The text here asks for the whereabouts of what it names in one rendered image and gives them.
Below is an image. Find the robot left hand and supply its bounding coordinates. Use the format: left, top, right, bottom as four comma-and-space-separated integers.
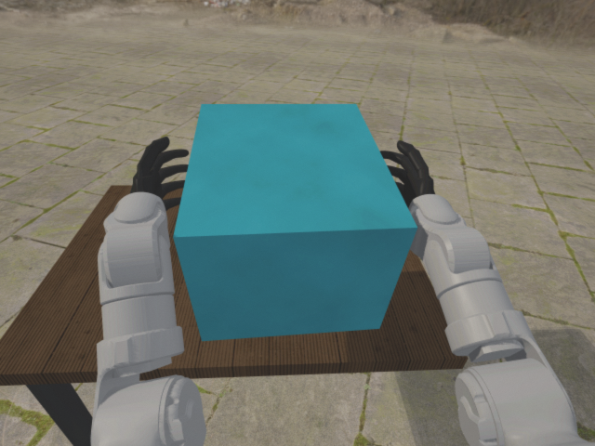
130, 137, 189, 211

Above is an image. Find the robot right hand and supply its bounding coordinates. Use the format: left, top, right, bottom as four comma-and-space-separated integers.
380, 140, 435, 208

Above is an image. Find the right robot upper arm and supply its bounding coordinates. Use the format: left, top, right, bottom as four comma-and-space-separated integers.
455, 358, 595, 446

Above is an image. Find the table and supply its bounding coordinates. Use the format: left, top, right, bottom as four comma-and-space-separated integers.
0, 186, 468, 446

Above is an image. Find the right robot forearm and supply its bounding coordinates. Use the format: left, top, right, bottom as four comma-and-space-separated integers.
408, 194, 577, 432

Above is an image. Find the left robot upper arm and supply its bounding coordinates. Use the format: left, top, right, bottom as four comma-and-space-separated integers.
92, 374, 206, 446

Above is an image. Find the carton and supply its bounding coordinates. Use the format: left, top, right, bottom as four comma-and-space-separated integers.
173, 104, 417, 341

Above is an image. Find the left robot forearm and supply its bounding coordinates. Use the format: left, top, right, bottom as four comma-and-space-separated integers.
90, 192, 184, 446

